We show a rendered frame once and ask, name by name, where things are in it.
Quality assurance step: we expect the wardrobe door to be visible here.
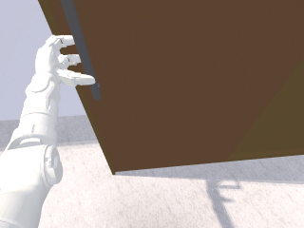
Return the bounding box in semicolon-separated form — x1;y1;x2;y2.
232;58;304;155
48;0;304;172

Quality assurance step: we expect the robot left upper arm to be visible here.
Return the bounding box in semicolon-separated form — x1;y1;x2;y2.
0;144;64;228

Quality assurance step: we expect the robot left hand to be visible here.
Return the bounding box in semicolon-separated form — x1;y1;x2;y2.
35;35;96;87

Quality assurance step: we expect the handle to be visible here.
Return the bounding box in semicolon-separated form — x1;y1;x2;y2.
60;0;101;100

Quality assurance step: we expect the robot left forearm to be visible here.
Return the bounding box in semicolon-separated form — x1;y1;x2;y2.
0;72;61;190

